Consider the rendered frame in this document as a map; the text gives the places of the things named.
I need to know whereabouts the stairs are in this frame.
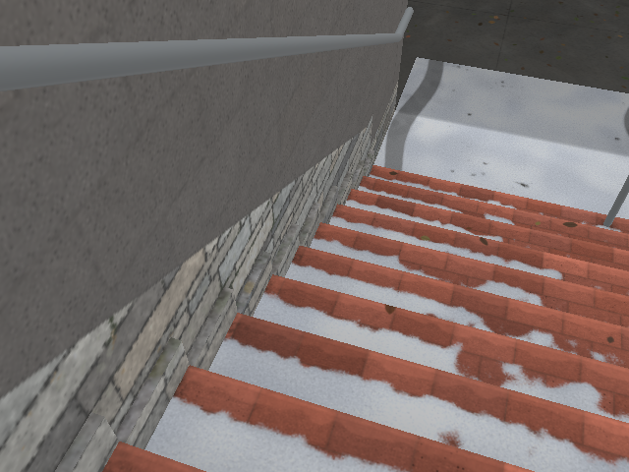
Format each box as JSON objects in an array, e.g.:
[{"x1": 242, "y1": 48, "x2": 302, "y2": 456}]
[{"x1": 145, "y1": 165, "x2": 629, "y2": 472}]

